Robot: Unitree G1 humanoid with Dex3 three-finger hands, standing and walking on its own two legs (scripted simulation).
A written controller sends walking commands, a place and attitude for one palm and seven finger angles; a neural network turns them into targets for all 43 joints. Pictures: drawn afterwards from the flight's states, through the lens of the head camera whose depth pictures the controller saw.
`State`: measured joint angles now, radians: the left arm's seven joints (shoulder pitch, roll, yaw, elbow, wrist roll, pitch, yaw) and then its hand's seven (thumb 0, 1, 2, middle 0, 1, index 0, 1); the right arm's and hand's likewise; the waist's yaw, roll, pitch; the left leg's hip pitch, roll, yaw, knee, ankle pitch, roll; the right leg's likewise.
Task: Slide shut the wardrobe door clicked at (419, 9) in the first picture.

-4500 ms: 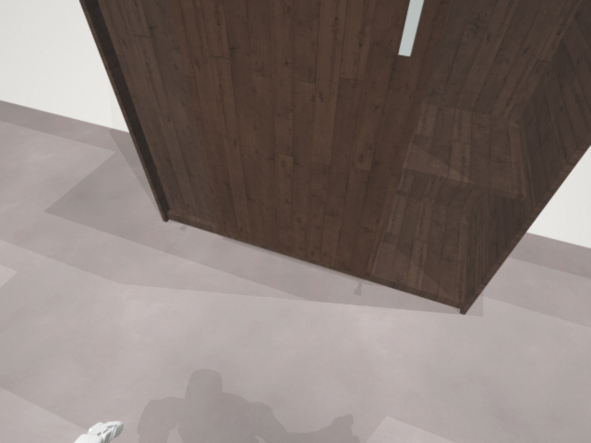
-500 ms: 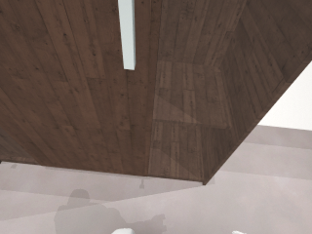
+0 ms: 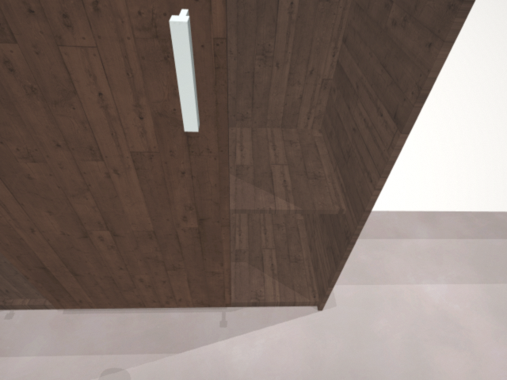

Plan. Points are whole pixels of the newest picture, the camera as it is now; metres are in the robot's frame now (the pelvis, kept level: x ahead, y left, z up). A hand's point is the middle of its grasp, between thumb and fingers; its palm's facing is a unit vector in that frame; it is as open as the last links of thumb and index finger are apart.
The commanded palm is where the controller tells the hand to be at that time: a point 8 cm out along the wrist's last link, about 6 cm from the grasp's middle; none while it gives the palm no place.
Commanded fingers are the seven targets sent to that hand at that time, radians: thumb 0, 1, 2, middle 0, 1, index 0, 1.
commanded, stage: come to a stop and stand still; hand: left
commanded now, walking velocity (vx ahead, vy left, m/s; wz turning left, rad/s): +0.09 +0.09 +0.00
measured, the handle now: (188, 73) +0.52 +0.14 +0.25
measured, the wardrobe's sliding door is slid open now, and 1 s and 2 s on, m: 0.36 0.36 0.36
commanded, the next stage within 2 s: look again from close up in 1.72 s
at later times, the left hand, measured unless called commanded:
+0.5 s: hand out of the picture -0.06 +0.11 -0.17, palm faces +0.15 -0.98 -0.14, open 7.3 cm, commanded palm none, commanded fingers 0.00 0.90 0.90 -0.20 -0.30 -0.20 -0.30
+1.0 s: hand out of the picture +0.04 +0.21 -0.18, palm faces +0.05 -0.97 -0.23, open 7.3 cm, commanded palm none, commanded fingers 0.00 0.90 0.90 -0.20 -0.30 -0.20 -0.30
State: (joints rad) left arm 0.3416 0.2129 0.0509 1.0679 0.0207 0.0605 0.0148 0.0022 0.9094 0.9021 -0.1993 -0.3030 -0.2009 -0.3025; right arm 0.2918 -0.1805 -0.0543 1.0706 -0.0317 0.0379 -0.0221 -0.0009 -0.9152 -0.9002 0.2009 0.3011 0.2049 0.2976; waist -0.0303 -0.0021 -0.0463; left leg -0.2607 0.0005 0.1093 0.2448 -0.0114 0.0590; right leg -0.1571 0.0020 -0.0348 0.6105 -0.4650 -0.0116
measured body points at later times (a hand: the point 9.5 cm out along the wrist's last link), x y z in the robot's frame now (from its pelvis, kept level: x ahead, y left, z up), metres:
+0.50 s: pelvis +0.00 -0.01 +0.00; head +0.03 -0.04 +0.44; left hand -0.07 +0.16 -0.16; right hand +0.00 -0.22 -0.18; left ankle -0.02 +0.14 -0.73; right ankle -0.07 -0.10 -0.75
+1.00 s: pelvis +0.02 +0.03 -0.01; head +0.03 +0.02 +0.44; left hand +0.04 +0.26 -0.16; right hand +0.05 -0.20 -0.17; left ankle -0.02 +0.14 -0.75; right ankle -0.07 -0.10 -0.75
